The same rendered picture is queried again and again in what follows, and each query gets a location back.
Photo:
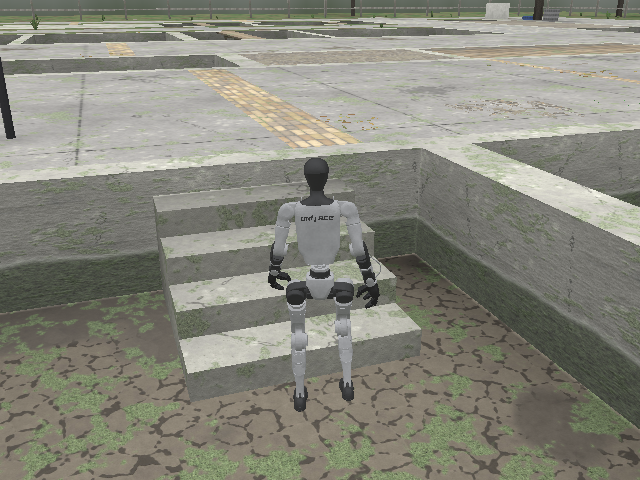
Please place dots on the left robot hand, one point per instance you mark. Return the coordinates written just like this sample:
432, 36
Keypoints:
281, 276

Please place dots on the robot right forearm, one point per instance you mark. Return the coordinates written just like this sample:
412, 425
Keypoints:
366, 268

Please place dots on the right robot foot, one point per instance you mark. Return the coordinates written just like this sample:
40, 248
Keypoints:
347, 392

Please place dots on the robot left forearm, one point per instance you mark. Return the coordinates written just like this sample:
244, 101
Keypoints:
275, 263

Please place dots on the robot torso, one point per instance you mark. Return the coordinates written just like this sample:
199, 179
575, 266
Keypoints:
318, 237

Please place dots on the right robot upper arm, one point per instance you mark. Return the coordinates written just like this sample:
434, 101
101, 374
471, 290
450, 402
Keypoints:
349, 210

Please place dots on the left robot upper arm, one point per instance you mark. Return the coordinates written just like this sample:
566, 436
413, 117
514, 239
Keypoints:
285, 213

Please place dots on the right robot hand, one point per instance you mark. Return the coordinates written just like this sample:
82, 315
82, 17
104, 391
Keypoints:
372, 292

